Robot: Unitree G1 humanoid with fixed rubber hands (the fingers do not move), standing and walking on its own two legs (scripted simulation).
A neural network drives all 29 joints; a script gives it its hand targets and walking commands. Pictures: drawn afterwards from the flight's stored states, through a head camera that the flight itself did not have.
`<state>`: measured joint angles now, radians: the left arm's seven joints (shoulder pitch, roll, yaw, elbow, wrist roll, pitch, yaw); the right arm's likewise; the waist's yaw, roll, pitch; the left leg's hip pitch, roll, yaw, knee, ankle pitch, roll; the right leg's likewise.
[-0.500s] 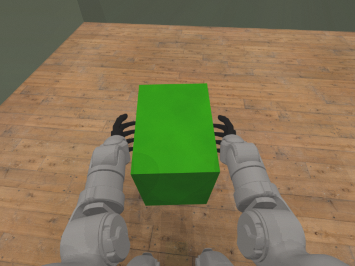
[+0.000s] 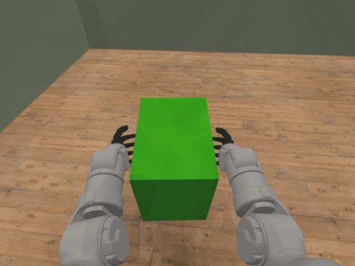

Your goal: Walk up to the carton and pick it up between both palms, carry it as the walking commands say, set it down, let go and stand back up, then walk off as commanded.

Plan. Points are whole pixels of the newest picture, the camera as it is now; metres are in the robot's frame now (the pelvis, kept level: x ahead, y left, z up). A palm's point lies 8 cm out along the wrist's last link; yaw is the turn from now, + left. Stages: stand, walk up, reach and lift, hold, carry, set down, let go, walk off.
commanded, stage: reach and lift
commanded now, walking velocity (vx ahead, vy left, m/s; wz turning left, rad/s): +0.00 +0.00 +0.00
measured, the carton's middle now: (173, 160) +0.39 +0.01 +0.03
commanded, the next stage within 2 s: hold in 0.82 s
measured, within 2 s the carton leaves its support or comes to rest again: neither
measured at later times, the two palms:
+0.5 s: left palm (117, 157) +0.35 +0.14 +0.08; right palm (224, 159) +0.35 -0.12 +0.07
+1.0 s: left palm (115, 158) +0.35 +0.14 +0.09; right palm (224, 161) +0.34 -0.12 +0.07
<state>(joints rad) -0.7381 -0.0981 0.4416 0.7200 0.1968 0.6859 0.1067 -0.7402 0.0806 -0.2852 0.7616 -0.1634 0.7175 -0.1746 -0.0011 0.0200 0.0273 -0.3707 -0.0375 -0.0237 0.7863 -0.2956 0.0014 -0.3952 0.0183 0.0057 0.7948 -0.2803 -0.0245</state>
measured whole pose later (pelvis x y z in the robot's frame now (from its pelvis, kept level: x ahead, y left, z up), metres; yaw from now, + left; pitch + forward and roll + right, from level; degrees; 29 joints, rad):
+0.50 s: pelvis +0.00 +0.00 +0.00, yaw +0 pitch -7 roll +0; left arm -0.71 -0.10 0.44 0.72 0.20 0.68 0.10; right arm -0.69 0.09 -0.26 0.76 -0.17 0.71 -0.17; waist 0.00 0.03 0.02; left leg -0.37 -0.04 -0.02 0.79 -0.30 0.01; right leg -0.39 0.02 0.01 0.79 -0.28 -0.02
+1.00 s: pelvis +0.00 +0.00 +0.00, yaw +0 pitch -7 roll +0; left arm -0.67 -0.10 0.44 0.73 0.20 0.68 0.09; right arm -0.65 0.11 -0.24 0.76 -0.19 0.71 -0.17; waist 0.00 0.03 -0.02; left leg -0.37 -0.04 -0.02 0.79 -0.30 0.01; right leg -0.39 0.02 0.01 0.79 -0.28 -0.02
